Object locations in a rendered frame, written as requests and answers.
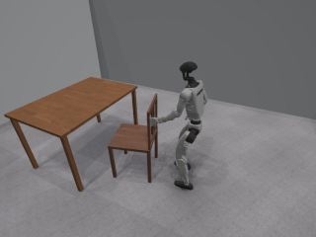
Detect robot right upper arm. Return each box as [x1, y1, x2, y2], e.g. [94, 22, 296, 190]
[197, 80, 208, 105]

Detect right robot shin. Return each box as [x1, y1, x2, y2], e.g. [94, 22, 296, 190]
[177, 140, 189, 163]

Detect robot left upper arm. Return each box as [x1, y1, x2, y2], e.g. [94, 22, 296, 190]
[174, 89, 193, 118]

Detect table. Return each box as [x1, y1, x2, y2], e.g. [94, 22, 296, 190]
[4, 77, 138, 192]

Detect robot right thigh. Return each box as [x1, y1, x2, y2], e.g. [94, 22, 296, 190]
[178, 121, 190, 141]

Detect left robot hand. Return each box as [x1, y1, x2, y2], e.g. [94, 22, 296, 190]
[146, 117, 158, 127]

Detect chair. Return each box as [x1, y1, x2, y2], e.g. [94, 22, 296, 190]
[108, 93, 158, 183]

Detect robot left forearm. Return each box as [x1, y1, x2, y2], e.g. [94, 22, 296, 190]
[156, 111, 178, 123]

